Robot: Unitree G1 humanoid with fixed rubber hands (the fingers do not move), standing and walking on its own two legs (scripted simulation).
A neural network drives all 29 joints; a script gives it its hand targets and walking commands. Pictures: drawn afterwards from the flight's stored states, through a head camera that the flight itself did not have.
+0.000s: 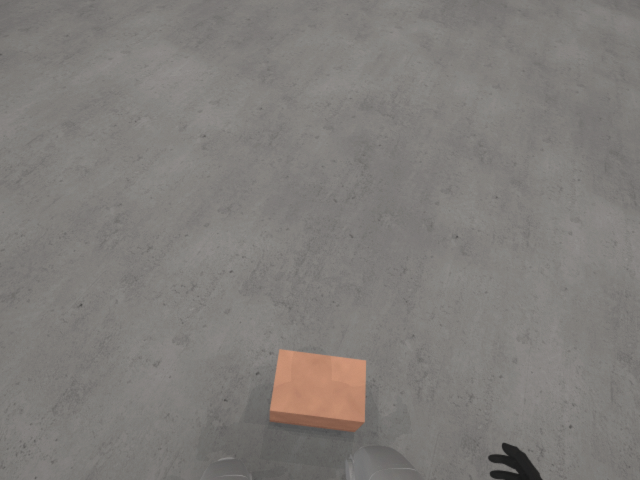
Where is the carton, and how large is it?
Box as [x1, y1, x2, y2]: [270, 349, 365, 431]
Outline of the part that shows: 279,349 270,405 270,421 354,431 364,422 365,360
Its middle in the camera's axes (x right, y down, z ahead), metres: -0.01 +0.44 +1.11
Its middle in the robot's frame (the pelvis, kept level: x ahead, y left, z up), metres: +0.38 -0.06 -0.69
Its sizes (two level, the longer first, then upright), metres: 0.248 0.162 0.147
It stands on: the floor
